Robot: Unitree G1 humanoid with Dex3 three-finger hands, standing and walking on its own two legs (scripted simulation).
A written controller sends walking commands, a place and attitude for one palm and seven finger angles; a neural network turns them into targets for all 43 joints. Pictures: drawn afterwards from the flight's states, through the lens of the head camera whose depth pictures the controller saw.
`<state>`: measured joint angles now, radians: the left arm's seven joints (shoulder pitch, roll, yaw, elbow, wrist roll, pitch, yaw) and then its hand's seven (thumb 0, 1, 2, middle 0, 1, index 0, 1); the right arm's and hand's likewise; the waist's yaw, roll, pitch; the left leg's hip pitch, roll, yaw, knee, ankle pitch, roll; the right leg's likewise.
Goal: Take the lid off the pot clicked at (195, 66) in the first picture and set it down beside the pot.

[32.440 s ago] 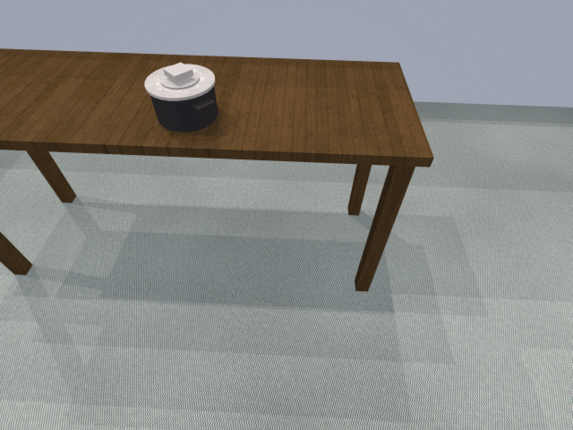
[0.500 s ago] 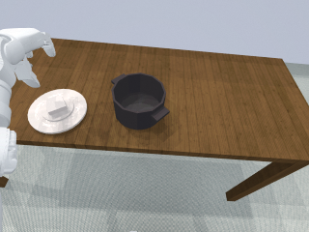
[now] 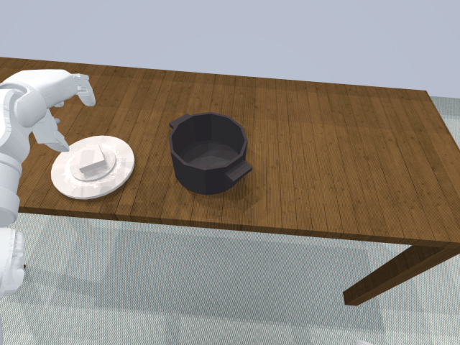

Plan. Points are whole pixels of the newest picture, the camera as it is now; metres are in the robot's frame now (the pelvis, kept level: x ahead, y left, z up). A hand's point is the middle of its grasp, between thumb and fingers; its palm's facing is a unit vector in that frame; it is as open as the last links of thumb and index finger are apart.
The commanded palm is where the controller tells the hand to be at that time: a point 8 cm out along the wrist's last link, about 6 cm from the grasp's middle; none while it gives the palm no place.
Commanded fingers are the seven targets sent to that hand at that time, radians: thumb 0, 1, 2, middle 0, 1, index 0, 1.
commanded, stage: draw the hand back to the body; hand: left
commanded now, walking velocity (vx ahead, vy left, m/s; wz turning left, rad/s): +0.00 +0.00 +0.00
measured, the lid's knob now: (90, 158) +0.49 +0.31 -0.01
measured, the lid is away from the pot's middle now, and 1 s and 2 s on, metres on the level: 0.26 0.26 0.26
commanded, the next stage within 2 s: step back with the hand held close in 1.90 s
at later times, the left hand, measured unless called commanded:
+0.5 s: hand (82, 109) +0.42 +0.23 +0.19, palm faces +0.35 -0.90 -0.27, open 10.5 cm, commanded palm +0.36 +0.27 +0.20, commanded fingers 0.00 0.33 0.69 -0.28 -0.69 -0.28 -0.69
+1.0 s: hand (91, 156) +0.34 +0.19 +0.18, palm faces +0.44 -0.85 -0.28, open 8.2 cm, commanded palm +0.28 +0.23 +0.20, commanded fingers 0.00 0.88 0.89 -0.20 -0.32 -0.20 -0.32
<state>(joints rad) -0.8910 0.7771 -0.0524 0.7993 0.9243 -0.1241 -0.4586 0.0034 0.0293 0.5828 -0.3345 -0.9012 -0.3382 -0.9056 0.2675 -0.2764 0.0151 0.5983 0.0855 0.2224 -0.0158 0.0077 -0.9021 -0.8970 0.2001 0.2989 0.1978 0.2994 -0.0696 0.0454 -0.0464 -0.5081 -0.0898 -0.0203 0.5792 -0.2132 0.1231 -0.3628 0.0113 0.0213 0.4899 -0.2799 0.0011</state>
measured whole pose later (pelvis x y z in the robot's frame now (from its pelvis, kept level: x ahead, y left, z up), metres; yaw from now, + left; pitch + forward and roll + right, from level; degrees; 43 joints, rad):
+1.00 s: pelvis +0.03 -0.09 +0.01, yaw -1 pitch -2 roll +0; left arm -0.03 0.42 0.38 0.06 -0.11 -0.05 0.07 0.01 0.66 0.82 -0.24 -0.46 -0.24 -0.46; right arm 0.15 -0.26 0.03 0.65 0.06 -0.03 -0.06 0.01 -0.90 -0.90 0.20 0.30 0.20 0.30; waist 0.02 0.04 0.00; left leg -0.18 -0.01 -0.03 0.46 -0.24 0.00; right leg -0.07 0.09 0.03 0.40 -0.30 -0.07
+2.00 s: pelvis +0.01 -0.05 +0.01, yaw -1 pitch -5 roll -1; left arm 0.52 0.33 0.28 -0.47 -0.10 -0.09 0.09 0.02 0.89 0.90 -0.20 -0.30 -0.21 -0.30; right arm 0.15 -0.21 0.05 0.64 0.01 -0.10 -0.06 0.01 -0.90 -0.90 0.20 0.30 0.20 0.30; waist 0.06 0.04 0.02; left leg -0.14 -0.05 -0.03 0.43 -0.20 0.05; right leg -0.01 0.05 0.03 0.35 -0.25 -0.02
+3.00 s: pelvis -0.09 +0.00 +0.00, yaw -2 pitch +2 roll -5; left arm 0.61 0.43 0.43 -0.68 -0.06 -0.22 0.12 0.02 0.89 0.90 -0.21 -0.30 -0.21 -0.30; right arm 0.22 -0.19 0.00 0.53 0.00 -0.11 -0.04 0.01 -0.90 -0.90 0.20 0.30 0.20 0.30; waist 0.00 0.01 0.03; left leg -0.48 -0.01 0.03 0.51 -0.07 0.11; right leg -0.30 0.05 -0.02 0.76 -0.51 0.00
